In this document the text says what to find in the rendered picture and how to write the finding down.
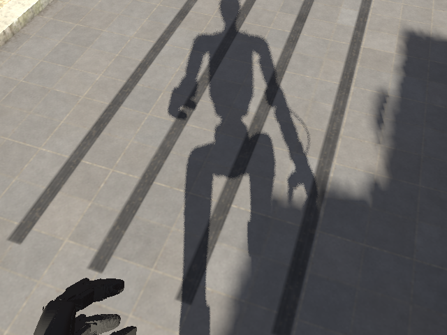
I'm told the robot left hand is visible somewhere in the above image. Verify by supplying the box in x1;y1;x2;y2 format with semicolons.
34;278;137;335

